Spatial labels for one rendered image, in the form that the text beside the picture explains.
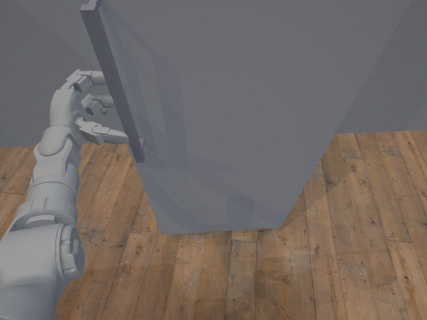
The left robot upper arm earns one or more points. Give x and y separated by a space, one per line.
36 265

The robot left forearm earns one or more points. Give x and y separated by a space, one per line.
53 189

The handle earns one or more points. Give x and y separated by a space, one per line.
96 31

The robot left hand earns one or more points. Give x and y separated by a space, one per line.
66 109

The fridge door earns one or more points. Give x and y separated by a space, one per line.
237 100

